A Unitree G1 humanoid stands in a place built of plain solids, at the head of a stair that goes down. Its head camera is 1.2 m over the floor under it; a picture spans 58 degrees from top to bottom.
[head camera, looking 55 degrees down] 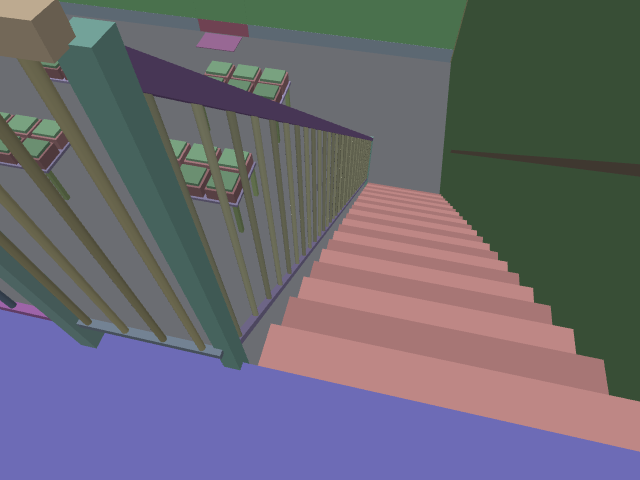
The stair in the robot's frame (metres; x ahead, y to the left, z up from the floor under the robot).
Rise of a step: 0.19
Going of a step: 0.21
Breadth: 1.21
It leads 13 degrees to the right of straight ahead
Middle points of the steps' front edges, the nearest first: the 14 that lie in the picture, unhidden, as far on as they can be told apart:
0.29 -0.37 0.00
0.49 -0.42 -0.19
0.69 -0.47 -0.38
0.90 -0.51 -0.56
1.10 -0.56 -0.75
1.31 -0.60 -0.94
1.51 -0.65 -1.13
1.71 -0.69 -1.32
1.92 -0.74 -1.50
2.12 -0.79 -1.69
2.33 -0.83 -1.88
2.53 -0.88 -2.07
2.73 -0.92 -2.26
2.94 -0.97 -2.44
